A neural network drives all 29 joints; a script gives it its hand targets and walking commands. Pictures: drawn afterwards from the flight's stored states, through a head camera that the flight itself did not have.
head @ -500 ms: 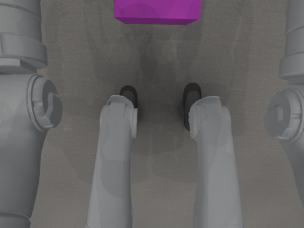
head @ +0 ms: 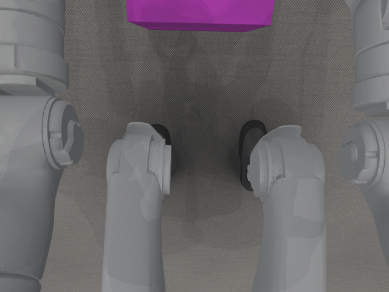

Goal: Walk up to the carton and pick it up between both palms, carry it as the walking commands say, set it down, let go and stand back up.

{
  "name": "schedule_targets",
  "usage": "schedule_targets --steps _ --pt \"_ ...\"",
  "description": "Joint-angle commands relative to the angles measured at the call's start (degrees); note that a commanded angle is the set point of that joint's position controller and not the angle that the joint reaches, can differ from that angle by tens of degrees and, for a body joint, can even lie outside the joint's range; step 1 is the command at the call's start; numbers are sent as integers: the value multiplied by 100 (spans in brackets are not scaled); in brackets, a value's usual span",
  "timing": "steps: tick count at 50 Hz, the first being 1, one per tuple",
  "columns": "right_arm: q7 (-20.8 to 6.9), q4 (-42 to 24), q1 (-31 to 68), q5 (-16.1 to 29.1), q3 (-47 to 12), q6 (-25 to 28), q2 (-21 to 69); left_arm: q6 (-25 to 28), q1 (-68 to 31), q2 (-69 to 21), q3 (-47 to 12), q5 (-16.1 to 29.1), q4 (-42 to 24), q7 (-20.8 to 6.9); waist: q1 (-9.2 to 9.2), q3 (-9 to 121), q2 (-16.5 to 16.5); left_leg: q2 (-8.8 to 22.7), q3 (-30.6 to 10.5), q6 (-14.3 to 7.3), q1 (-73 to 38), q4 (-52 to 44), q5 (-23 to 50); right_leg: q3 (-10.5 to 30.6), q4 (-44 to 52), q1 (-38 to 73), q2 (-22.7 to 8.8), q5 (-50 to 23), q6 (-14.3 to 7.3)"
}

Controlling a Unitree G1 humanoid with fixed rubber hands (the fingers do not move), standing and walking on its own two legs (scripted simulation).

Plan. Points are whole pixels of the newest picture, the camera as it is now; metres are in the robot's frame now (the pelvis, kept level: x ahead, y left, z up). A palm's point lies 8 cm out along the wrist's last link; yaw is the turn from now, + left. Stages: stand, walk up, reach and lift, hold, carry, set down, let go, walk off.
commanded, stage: reach and lift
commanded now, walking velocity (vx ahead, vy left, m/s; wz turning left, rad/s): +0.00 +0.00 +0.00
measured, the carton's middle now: out of the picture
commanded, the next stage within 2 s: none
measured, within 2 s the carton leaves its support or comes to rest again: neither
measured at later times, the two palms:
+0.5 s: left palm out of the picture +0.56 +0.21 -0.27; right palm out of the picture +0.56 -0.18 -0.27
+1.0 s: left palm out of the picture +0.56 +0.20 -0.28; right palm out of the picture +0.57 -0.15 -0.27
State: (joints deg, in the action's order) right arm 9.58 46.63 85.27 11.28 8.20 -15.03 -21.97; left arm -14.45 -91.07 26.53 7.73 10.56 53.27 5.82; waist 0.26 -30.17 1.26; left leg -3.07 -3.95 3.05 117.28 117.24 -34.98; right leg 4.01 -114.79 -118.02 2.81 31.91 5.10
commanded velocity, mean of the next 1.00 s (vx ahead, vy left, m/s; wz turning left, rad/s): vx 0.00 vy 0.00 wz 0.00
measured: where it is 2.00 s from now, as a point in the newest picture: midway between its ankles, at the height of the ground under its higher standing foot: (204, 168)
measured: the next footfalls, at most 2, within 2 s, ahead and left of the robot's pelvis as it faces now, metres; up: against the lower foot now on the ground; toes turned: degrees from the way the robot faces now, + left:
none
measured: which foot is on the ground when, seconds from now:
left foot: down 0.00-1.00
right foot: down 0.00-1.00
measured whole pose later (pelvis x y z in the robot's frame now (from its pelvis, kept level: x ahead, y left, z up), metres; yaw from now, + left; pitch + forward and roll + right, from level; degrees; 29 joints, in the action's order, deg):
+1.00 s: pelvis +0.01 -0.01 -0.08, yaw +0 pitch +33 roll +0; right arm 8.6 66.9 90.4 15.6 2.4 -4.7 -20.1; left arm -4.8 -89.6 25.7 2.2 13.8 66.8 3.8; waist -1.0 -30.0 3.2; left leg 0.5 -3.2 2.8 127.5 133.0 -38.6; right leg 1.8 -131.0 -129.7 0.8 34.4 2.1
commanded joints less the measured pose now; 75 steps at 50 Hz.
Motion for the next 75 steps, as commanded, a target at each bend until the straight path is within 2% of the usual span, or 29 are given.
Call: schedule_targets --steps 1,4,5,9,14,16,17,22,23,26,27,28,29,30,34,35,43,44,45,51,56,59,60,62,68,69,73,74,75 --pt "-16 -929 2062 -9 94 480 -996 408 -2008 1114 298 -189 -799 66 -167 11270 -145 55 919 52 -4268 -676 3431 -1104 283 4530 17 -3086 14" --pt "-84 -647 1998 176 94 625 -1140 607 -2088 935 13 -133 -1236 88 -90 11382 -453 78 899 119 -4831 -336 3795 -1130 -5 3917 62 -3030 -51" --pt "-108 -635 2051 317 -117 635 -967 620 -1934 963 41 -159 -791 97 -349 10941 -425 120 859 59 -4821 -290 3837 -1090 12 3544 41 -2898 -26" --pt "-95 -432 2173 29 72 802 -1267 753 -2204 965 -26 -16 -850 -4 29 10361 -302 142 886 100 -3892 -76 3275 -1025 -219 3833 -17 -2934 -63" --pt "-215 570 2033 151 -65 901 -1117 818 -2203 893 -275 75 145 -127 -35 9231 -452 229 861 87 -3234 -4 2644 -1021 -467 2997 -92 -2299 -92" --pt "-229 751 2153 86 -81 1015 -1026 897 -2116 925 -239 44 416 -134 -75 8779 -126 210 742 28 -2789 122 2582 -976 -615 2881 -122 -2281 -40" --pt "-214 702 2209 29 118 1084 -1149 985 -2288 835 -327 52 -17 -170 -30 8704 -488 175 736 117 -2740 219 2864 -873 -668 2730 -102 -2596 -149" --pt "-226 893 2134 144 -133 1248 -938 1116 -1888 1074 -279 74 710 -180 -161 8301 -117 244 620 21 -2310 487 2963 -769 -903 2904 -99 -2920 -126" --pt "-206 836 2134 141 -58 1297 -1076 1148 -1655 1022 -334 80 716 -162 3 8532 -35 228 623 34 -2407 494 3008 -862 -922 3042 -75 -2927 -91" --pt "-286 871 1945 461 -433 1283 -599 1208 -1733 820 -431 210 569 -186 -326 8602 -242 271 645 -4 -2835 495 3418 -764 -930 2923 -49 -3064 -128" --pt "-270 1023 1724 349 -231 1313 -736 1249 -1654 820 -535 234 323 -174 -102 8596 -369 226 562 43 -2703 475 3531 -857 -1105 2906 -55 -3245 -203" --pt "-265 1177 1725 408 -317 1279 -740 1246 -1835 782 -478 201 363 -150 -197 8609 -531 261 599 87 -3014 582 3707 -793 -1053 2702 -28 -3236 -213" --pt "-264 978 1720 558 -405 1303 -601 1309 -1828 946 -402 111 124 -126 -418 8727 -570 229 608 98 -2706 435 3611 -751 -1139 3138 -59 -3364 -259" --pt "-239 771 1681 401 -266 1366 -771 1281 -1586 800 -360 219 251 -127 -128 8716 -306 227 671 51 -2643 513 3587 -803 -1041 3212 -34 -3466 -202" --pt "-169 894 1757 605 -528 1329 -556 1298 -1774 907 -342 262 218 -107 -414 8807 -304 249 634 33 -2797 506 3801 -688 -1039 3079 -38 -3489 -243" --pt "-186 984 1658 538 -482 1292 -582 1291 -1567 891 -382 172 243 -111 -261 8812 -312 280 489 -5 -3007 543 3799 -759 -1105 3083 -52 -3520 -228" --pt "-108 1193 1808 479 -486 1293 -509 1204 -1703 825 -261 135 421 -136 -475 8165 -363 206 748 16 -2431 526 2993 -610 -908 2916 11 -2915 -207" --pt "-100 1272 1932 424 -470 1272 -490 1158 -1844 722 -471 249 571 -182 -252 7955 -236 264 742 -6 -2337 504 2821 -614 -780 2902 -11 -2768 -145" --pt "-104 1091 2138 490 -607 1250 -348 1143 -1816 656 -443 307 605 -229 -380 8117 -102 278 687 -10 -2277 459 2822 -620 -832 3331 -69 -2971 -158" --pt "15 1277 2343 327 -374 1332 -561 1248 -2461 589 -641 437 251 -148 -88 8168 -334 200 689 9 -2500 416 2729 -680 -768 2940 -16 -2791 -257" --pt "-101 1595 2387 237 -440 1321 -347 1188 -2120 293 -639 140 774 -111 -153 7714 -404 146 596 57 -2419 411 2784 -660 -820 2661 63 -2704 -307" --pt "-93 1035 2738 449 -577 1404 -102 1313 -2511 252 -520 85 371 -34 -480 8037 -347 100 552 -32 -2756 312 2937 -747 -822 2521 85 -2629 -241" --pt "-139 1056 2874 464 -537 1401 86 1280 -2571 -15 -669 84 500 -42 -435 7971 -581 76 587 3 -2663 214 2918 -793 -793 2651 121 -2624 -313" --pt "-105 1209 2728 398 -632 1443 23 1273 -2434 36 -703 208 741 -75 -223 7858 -268 134 561 -34 -2697 366 2882 -806 -854 2792 58 -2682 -252" --pt "-478 1071 2978 191 -793 1435 1518 1178 -2360 -2026 -1056 90 743 -525 -185 7547 -511 -3 524 12 -2999 390 3186 -741 -633 2234 228 -2670 -312" --pt "-579 985 3163 263 -973 1408 2044 1204 -2634 -2124 -1038 117 415 -585 -295 7605 -188 -19 448 -100 -2547 281 3133 -798 -838 2580 212 -2847 -302" --pt "-1114 1156 3541 77 -1231 1130 3975 941 -3163 -4001 -1624 322 414 -1215 9 7312 16 -96 618 -144 -2317 409 2716 -818 -840 2909 259 -2620 -335" --pt "-1241 1007 3735 93 -1179 1105 4154 837 -2908 -4552 -1494 135 527 -1360 -243 6962 -226 -122 643 -104 -2103 367 2676 -768 -853 2697 267 -2539 -373" --pt "-1350 978 3611 -70 -1145 1087 4312 837 -2838 -4721 -1419 97 497 -1459 -40 6886 -54 -182 645 -190 -2006 330 2561 -881 -814 2542 332 -2405 -314"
